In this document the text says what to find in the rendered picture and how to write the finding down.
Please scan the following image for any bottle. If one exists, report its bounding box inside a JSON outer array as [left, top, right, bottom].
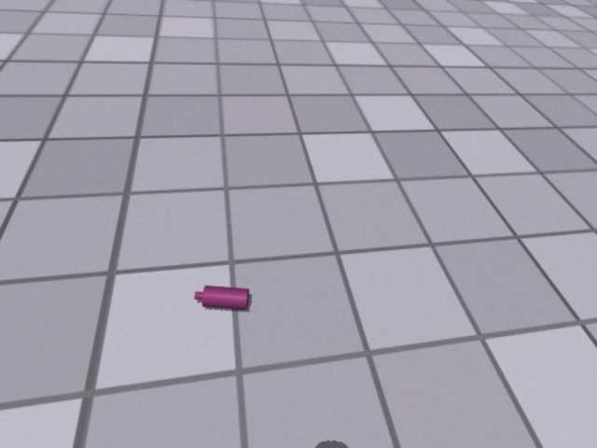
[[194, 286, 249, 310]]

